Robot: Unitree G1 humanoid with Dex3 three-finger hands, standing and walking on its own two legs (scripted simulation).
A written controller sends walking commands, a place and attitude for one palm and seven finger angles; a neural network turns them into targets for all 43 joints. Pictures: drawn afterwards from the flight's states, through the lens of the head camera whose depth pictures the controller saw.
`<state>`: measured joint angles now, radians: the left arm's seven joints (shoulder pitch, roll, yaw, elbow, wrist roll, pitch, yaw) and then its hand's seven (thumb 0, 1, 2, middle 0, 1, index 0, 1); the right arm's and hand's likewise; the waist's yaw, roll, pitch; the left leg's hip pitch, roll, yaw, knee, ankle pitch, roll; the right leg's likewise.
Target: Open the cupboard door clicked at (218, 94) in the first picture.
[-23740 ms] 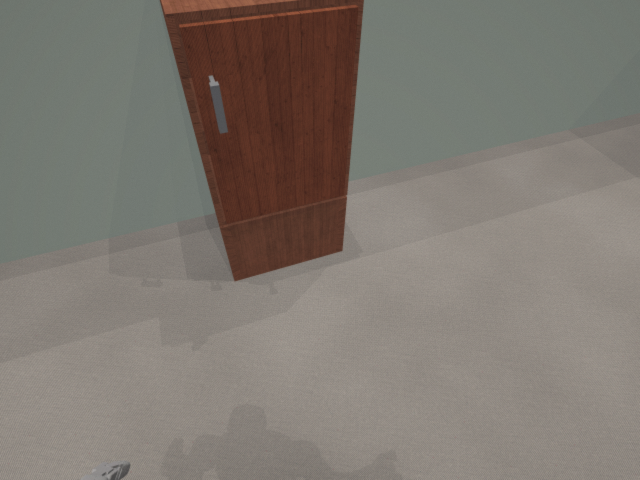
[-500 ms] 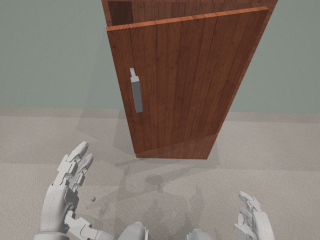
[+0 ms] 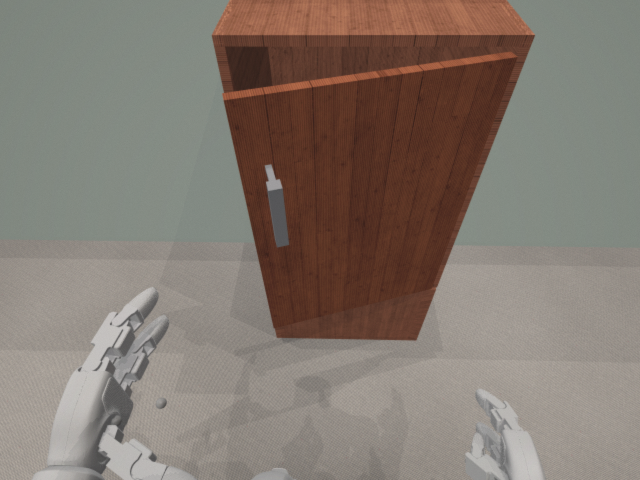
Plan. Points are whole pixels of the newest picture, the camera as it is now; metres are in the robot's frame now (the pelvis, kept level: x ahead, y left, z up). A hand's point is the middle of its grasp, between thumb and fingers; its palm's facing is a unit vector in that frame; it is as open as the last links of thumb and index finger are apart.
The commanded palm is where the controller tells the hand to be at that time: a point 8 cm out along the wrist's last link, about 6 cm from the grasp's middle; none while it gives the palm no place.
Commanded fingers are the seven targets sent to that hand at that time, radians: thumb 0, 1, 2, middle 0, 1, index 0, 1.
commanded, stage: draw the hand back to the body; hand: left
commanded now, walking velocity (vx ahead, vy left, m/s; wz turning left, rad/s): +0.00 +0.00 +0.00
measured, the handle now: (275, 206) +0.49 +0.11 +0.06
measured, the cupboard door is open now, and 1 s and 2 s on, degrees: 17 17 17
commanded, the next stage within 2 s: step back with the hand held close in 1.28 s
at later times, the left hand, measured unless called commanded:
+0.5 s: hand (76, 363) +0.20 +0.23 +0.15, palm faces +0.30 -0.87 -0.40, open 13.8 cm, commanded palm +0.16 +0.28 +0.18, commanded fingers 0.00 0.23 0.62 -0.18 -0.30 -0.18 -0.30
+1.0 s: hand out of the picture +0.22 +0.27 +0.23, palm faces +0.46 -0.79 -0.41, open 8.1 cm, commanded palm +0.18 +0.31 +0.24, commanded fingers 0.00 0.90 0.90 -0.20 -0.30 -0.20 -0.30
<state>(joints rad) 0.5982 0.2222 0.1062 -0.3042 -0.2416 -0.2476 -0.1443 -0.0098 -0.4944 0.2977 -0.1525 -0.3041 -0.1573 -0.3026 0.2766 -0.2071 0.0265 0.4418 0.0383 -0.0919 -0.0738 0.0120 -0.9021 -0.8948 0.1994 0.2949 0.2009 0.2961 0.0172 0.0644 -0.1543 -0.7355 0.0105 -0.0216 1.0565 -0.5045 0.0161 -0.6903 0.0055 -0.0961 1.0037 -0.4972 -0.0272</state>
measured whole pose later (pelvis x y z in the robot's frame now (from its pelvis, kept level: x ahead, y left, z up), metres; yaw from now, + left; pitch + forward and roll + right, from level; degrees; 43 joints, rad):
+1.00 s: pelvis +0.03 +0.01 +0.07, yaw -1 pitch -4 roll -1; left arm 0.46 0.34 0.35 -0.41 -0.06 -0.06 0.12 0.01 0.75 0.83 -0.20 -0.31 -0.21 -0.30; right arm 0.19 -0.23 0.04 0.62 0.00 -0.10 -0.08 0.01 -0.90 -0.89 0.20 0.29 0.20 0.30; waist 0.08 0.07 0.01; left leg -0.09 -0.01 0.03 0.43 -0.28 0.03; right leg -0.07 0.00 -0.04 0.40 -0.26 0.00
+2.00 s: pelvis -0.04 +0.03 +0.06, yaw -3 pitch +0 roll -1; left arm 0.57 0.41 0.41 -0.49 -0.03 -0.17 0.13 0.02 0.89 0.90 -0.21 -0.31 -0.22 -0.30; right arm 0.17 -0.22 0.00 0.55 0.01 -0.03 -0.09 0.01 -0.90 -0.89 0.20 0.29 0.20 0.30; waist 0.01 0.01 0.04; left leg -0.32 -0.02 0.06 0.51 -0.19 0.07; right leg -0.30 -0.01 -0.02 0.46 -0.16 0.02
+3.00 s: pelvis -0.22 +0.01 +0.05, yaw -7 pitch +0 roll -1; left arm 0.61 0.51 0.50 -0.54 -0.08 -0.22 0.11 0.01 0.89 0.90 -0.22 -0.31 -0.22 -0.31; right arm 0.25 -0.21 0.01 0.65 0.00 -0.10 -0.08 0.01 -0.90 -0.89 0.20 0.30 0.20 0.30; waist -0.03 -0.04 -0.07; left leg -0.47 0.01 0.06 0.55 -0.08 0.04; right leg -0.04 0.01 -0.03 0.54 -0.50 0.01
